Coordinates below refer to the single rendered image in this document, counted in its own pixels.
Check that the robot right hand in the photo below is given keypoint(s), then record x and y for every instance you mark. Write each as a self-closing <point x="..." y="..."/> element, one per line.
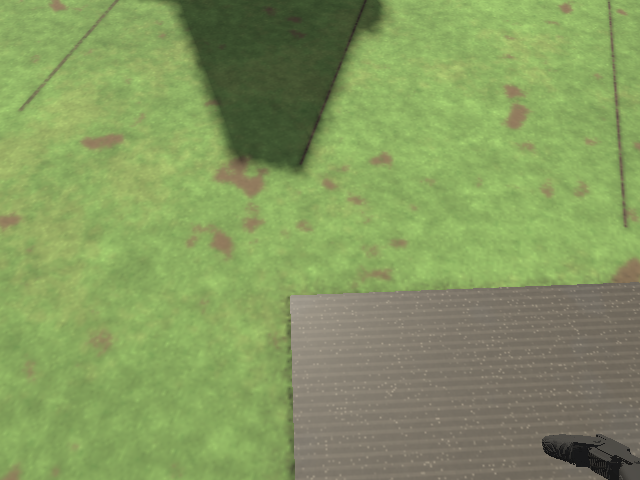
<point x="601" y="454"/>

